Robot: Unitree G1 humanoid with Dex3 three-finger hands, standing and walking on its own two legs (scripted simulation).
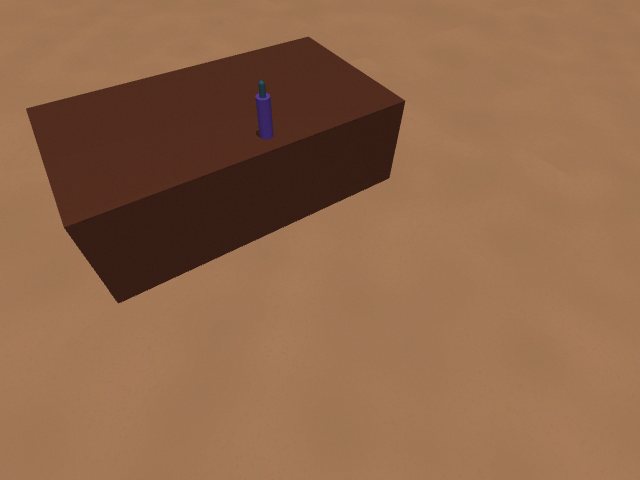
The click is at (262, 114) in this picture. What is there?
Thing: necked bottle
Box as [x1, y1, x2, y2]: [255, 80, 272, 139]
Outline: 260,80 258,82 259,93 255,96 260,137 267,139 272,136 269,95 265,92 264,82
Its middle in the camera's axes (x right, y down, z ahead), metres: -0.19 -0.44 +1.34
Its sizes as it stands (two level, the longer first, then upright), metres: 0.050 0.050 0.212
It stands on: a support 0.42 m high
